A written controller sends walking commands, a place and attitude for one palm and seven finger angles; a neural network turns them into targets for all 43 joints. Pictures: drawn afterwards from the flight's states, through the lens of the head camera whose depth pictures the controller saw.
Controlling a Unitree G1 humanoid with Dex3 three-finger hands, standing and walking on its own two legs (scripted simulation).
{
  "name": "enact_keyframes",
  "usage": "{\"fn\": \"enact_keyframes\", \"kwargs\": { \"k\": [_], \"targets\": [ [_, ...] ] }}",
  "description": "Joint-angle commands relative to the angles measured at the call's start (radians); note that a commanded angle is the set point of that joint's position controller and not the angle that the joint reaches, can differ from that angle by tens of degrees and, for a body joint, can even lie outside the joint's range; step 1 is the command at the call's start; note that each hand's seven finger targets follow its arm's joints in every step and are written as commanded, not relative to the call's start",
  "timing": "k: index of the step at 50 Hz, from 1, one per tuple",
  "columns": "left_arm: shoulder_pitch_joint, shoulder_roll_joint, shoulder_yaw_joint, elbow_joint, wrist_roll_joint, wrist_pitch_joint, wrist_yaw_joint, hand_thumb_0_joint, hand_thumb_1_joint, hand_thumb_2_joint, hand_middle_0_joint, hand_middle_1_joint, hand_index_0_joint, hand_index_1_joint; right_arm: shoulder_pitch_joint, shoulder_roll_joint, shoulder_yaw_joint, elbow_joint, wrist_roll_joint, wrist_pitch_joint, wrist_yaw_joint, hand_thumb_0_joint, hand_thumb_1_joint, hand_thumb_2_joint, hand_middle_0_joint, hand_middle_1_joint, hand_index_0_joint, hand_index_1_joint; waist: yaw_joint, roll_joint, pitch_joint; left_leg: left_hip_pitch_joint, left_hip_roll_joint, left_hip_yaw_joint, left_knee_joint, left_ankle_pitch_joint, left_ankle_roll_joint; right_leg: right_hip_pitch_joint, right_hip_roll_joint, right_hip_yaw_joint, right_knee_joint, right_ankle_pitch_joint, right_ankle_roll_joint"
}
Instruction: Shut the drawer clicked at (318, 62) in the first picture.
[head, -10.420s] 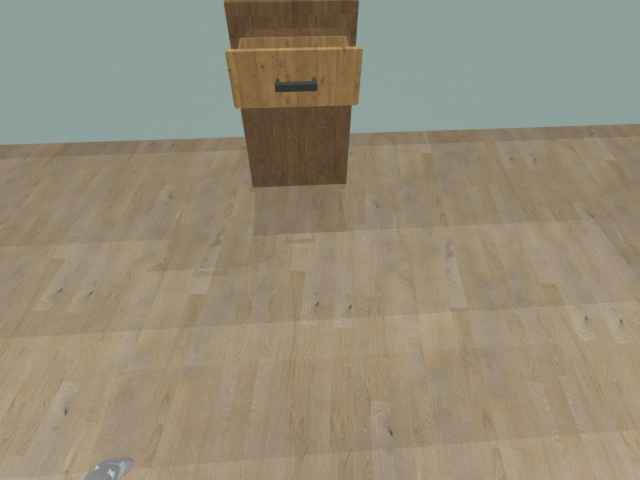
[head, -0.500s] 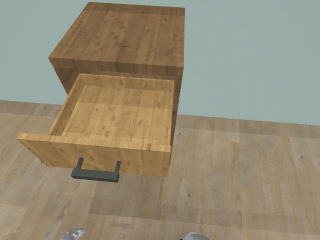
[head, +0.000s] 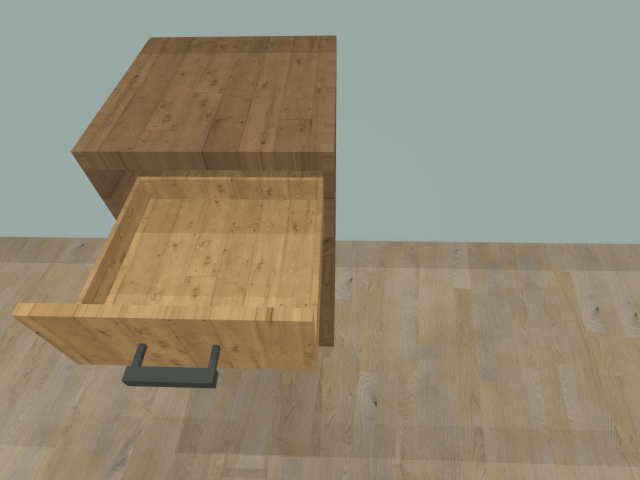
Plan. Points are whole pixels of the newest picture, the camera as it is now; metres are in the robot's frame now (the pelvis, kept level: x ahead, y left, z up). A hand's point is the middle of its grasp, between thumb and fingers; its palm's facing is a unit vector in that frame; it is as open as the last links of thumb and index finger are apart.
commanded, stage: come to a stop and stand still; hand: left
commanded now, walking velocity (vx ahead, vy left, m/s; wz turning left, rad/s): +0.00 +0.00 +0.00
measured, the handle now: (174, 363) +0.29 +0.24 -0.09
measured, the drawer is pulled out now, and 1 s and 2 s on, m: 0.30 0.30 0.30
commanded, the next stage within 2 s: look again from close up in 0.36 s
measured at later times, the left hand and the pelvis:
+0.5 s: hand out of the picture -0.01 +0.16 -0.17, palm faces +0.02 -0.97 -0.23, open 7.4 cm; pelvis +0.00 -0.01 +0.01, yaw +0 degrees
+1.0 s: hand out of the picture -0.04 +0.23 -0.18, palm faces -0.01 -0.98 -0.18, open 7.4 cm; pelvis -0.03 +0.06 +0.00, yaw +0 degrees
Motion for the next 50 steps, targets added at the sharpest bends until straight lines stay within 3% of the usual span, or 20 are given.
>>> {"fn": "enact_keyframes", "kwargs": {
  "k": [1, 4, 13, 22, 23, 24, 25, 26, 27, 28, 29, 30, 31, 32, 33, 35, 39, 43, 44, 50],
  "targets": [
    [0.080, 0.111, 0.025, -0.021, -0.012, -0.030, 0.014, 0.000, 0.900, 0.900, -0.200, -0.300, -0.200, -0.300, 0.079, -0.077, -0.014, 0.009, 0.010, -0.015, -0.020, 0.000, -0.900, -0.900, 0.200, 0.300, 0.200, 0.300, 0.012, -0.015, -0.050, 0.091, 0.072, -0.061, -0.018, 0.430, 0.048, 0.018, -0.135, 0.098, -0.074, 0.670, -0.001],
    [0.082, 0.108, 0.024, -0.011, -0.009, -0.026, 0.014, 0.000, 0.900, 0.900, -0.200, -0.300, -0.200, -0.300, 0.064, -0.065, -0.015, 0.016, 0.010, -0.007, -0.021, 0.000, -0.900, -0.900, 0.200, 0.300, 0.200, 0.300, 0.012, -0.016, -0.014, 0.084, 0.071, -0.058, -0.041, 0.371, 0.045, 0.009, -0.134, 0.099, -0.100, 0.649, 0.004],
    [0.081, 0.113, 0.027, -0.008, -0.006, -0.025, 0.015, 0.000, 0.900, 0.900, -0.200, -0.300, -0.200, -0.300, 0.029, -0.073, -0.016, 0.020, 0.011, 0.002, -0.021, 0.000, -0.900, -0.900, 0.200, 0.300, 0.200, 0.300, 0.014, -0.063, 0.005, 0.076, 0.068, -0.057, -0.072, 0.262, 0.039, 0.018, -0.139, 0.111, -0.154, 0.600, 0.021],
    [0.082, 0.117, 0.026, -0.007, -0.007, -0.024, 0.013, 0.000, 0.900, 0.900, -0.200, -0.300, -0.200, -0.300, 0.023, -0.084, -0.012, 0.018, 0.009, 0.001, -0.019, 0.000, -0.900, -0.900, 0.200, 0.300, 0.200, 0.300, 0.020, -0.031, 0.015, 0.081, 0.073, -0.066, -0.090, 0.256, 0.040, 0.003, -0.134, 0.114, -0.177, 0.506, 0.016],
    [0.163, 0.155, 0.048, 0.039, 0.005, -0.052, 0.046, 0.000, 0.900, 0.900, -0.200, -0.300, -0.200, -0.300, -0.103, -0.112, -0.020, -0.084, 0.008, -0.015, -0.017, 0.000, -0.900, -0.900, 0.200, 0.300, 0.200, 0.300, 0.066, -0.179, 0.058, -0.119, 0.047, 0.000, 0.215, 0.143, 0.004, 0.038, -0.212, 0.213, -0.158, 1.159, 0.129],
    [0.164, 0.194, 0.049, 0.022, 0.003, -0.051, 0.043, 0.000, 0.900, 0.900, -0.200, -0.300, -0.200, -0.300, -0.109, -0.099, -0.016, -0.134, 0.011, -0.002, -0.015, 0.000, -0.900, -0.900, 0.200, 0.300, 0.200, 0.300, 0.052, -0.183, 0.016, -0.201, -0.007, -0.033, 0.227, -0.069, 0.009, 0.182, -0.260, 0.199, -0.090, 1.423, 0.091],
    [0.172, 0.178, 0.043, -0.002, 0.000, -0.051, 0.037, 0.000, 0.900, 0.900, -0.200, -0.300, -0.200, -0.300, -0.064, -0.068, -0.019, -0.131, 0.009, 0.000, -0.017, 0.000, -0.900, -0.900, 0.200, 0.300, 0.200, 0.300, 0.043, -0.203, -0.071, -0.205, -0.015, -0.039, 0.228, -0.119, 0.035, 0.237, -0.272, 0.195, -0.061, 1.441, 0.081],
    [0.153, 0.151, 0.039, -0.011, 0.004, -0.048, 0.037, 0.000, 0.900, 0.900, -0.200, -0.300, -0.200, -0.300, -0.051, -0.073, -0.023, -0.134, 0.006, -0.007, -0.015, 0.000, -0.900, -0.900, 0.200, 0.300, 0.200, 0.300, 0.028, -0.164, -0.113, -0.202, -0.022, -0.037, 0.220, -0.113, 0.037, 0.252, -0.247, 0.144, -0.022, 1.415, 0.019],
    [0.124, 0.148, 0.036, -0.025, -0.001, -0.045, 0.031, 0.000, 0.900, 0.900, -0.200, -0.300, -0.200, -0.300, -0.041, -0.074, -0.023, -0.132, 0.007, -0.005, -0.013, 0.000, -0.900, -0.900, 0.200, 0.300, 0.200, 0.300, 0.017, -0.147, -0.149, -0.141, -0.022, -0.041, 0.178, -0.080, 0.038, 0.227, -0.232, 0.129, -0.014, 1.288, -0.032],
    [0.086, 0.153, 0.033, -0.042, -0.004, -0.042, 0.027, 0.000, 0.900, 0.900, -0.200, -0.300, -0.200, -0.300, -0.016, -0.074, -0.024, -0.124, 0.008, -0.002, -0.011, 0.000, -0.900, -0.900, 0.200, 0.300, 0.200, 0.300, -0.002, -0.124, -0.169, -0.074, -0.030, -0.038, 0.116, -0.017, 0.037, 0.182, -0.210, 0.117, -0.013, 1.103, -0.045],
    [0.044, 0.156, 0.031, -0.063, -0.008, -0.034, 0.023, 0.000, 0.900, 0.900, -0.200, -0.300, -0.200, -0.300, 0.022, -0.073, -0.025, -0.113, 0.005, -0.001, -0.008, 0.000, -0.900, -0.900, 0.200, 0.300, 0.200, 0.300, -0.020, -0.078, -0.167, -0.002, -0.038, -0.023, 0.045, 0.089, 0.032, 0.125, -0.184, 0.113, 0.011, 0.912, -0.040],
    [0.031, 0.142, 0.031, -0.067, -0.010, -0.025, 0.021, 0.000, 0.900, 0.900, -0.200, -0.300, -0.200, -0.300, 0.032, -0.093, -0.026, -0.109, 0.002, 0.000, -0.009, 0.000, -0.900, -0.900, 0.200, 0.300, 0.200, 0.300, -0.022, -0.056, -0.127, 0.030, -0.003, -0.061, 0.017, 0.133, 0.041, 0.037, -0.158, 0.106, 0.003, 0.615, -0.024],
    [0.033, 0.119, 0.028, -0.068, -0.010, -0.015, 0.016, 0.000, 0.900, 0.900, -0.200, -0.300, -0.200, -0.300, 0.004, -0.114, -0.029, -0.118, -0.001, 0.001, -0.009, 0.000, -0.900, -0.900, 0.200, 0.300, 0.200, 0.300, -0.003, 0.007, -0.057, 0.003, 0.045, -0.122, -0.001, 0.152, 0.057, -0.047, -0.126, 0.105, -0.044, 0.336, -0.005],
    [0.044, 0.108, 0.027, -0.065, -0.005, -0.008, 0.015, 0.000, 0.900, 0.900, -0.200, -0.300, -0.200, -0.300, -0.022, -0.130, -0.028, -0.131, -0.005, 0.003, -0.008, 0.000, -0.900, -0.900, 0.200, 0.300, 0.200, 0.300, 0.014, 0.029, 0.019, -0.061, 0.080, -0.163, -0.034, 0.116, 0.074, -0.081, -0.104, 0.101, -0.093, 0.163, 0.003],
    [0.058, 0.102, 0.029, -0.065, -0.001, -0.010, 0.014, 0.000, 0.900, 0.900, -0.200, -0.300, -0.200, -0.300, -0.040, -0.134, -0.025, -0.145, -0.007, 0.009, -0.006, 0.000, -0.900, -0.900, 0.200, 0.300, 0.200, 0.300, 0.022, -0.033, 0.087, -0.115, 0.074, -0.163, -0.041, 0.030, 0.075, -0.110, -0.099, 0.117, -0.145, 0.052, -0.001],
    [0.048, 0.118, 0.026, -0.062, 0.002, -0.007, 0.009, 0.000, 0.900, 0.900, -0.200, -0.300, -0.200, -0.300, -0.033, -0.125, -0.019, -0.143, -0.006, 0.006, -0.002, 0.000, -0.900, -0.900, 0.200, 0.300, 0.200, 0.300, 0.017, 0.028, 0.120, -0.127, 0.047, -0.177, -0.061, 0.009, 0.070, -0.126, -0.102, 0.133, -0.149, -0.005, -0.012],
    [0.065, 0.113, 0.023, -0.064, 0.002, -0.004, 0.002, 0.000, 0.900, 0.900, -0.200, -0.300, -0.200, -0.300, -0.013, -0.139, -0.019, -0.147, -0.010, 0.000, -0.001, 0.000, -0.900, -0.900, 0.200, 0.300, 0.200, 0.300, 0.026, 0.048, 0.113, -0.144, 0.060, -0.224, -0.148, -0.085, 0.085, -0.108, -0.080, 0.106, -0.129, -0.002, -0.008],
    [0.080, 0.106, 0.020, -0.067, 0.002, -0.005, -0.001, 0.000, 0.900, 0.900, -0.200, -0.300, -0.200, -0.300, -0.008, -0.157, -0.020, -0.152, -0.007, -0.006, 0.000, 0.000, -0.900, -0.900, 0.200, 0.300, 0.200, 0.300, 0.033, -0.003, 0.047, -0.120, 0.070, -0.246, -0.186, -0.098, 0.092, -0.057, -0.080, 0.077, -0.110, 0.040, 0.006],
    [0.081, 0.107, 0.019, -0.068, 0.002, -0.004, -0.003, 0.000, 0.900, 0.900, -0.200, -0.300, -0.200, -0.300, -0.005, -0.162, -0.022, -0.149, -0.007, -0.010, 0.001, 0.000, -0.900, -0.900, 0.200, 0.300, 0.200, 0.300, 0.035, 0.027, 0.031, -0.104, 0.077, -0.257, -0.206, -0.083, 0.096, -0.053, -0.076, 0.070, -0.098, 0.053, 0.008],
    [0.098, 0.104, 0.017, -0.056, 0.003, -0.004, -0.004, 0.000, 0.900, 0.900, -0.200, -0.300, -0.200, -0.300, 0.005, -0.168, -0.021, -0.127, -0.001, -0.016, -0.001, 0.000, -0.900, -0.900, 0.200, 0.300, 0.200, 0.300, 0.039, 0.015, 0.003, -0.048, 0.090, -0.274, -0.238, -0.031, 0.095, -0.056, -0.080, 0.057, -0.090, 0.079, 0.016]
  ]
}}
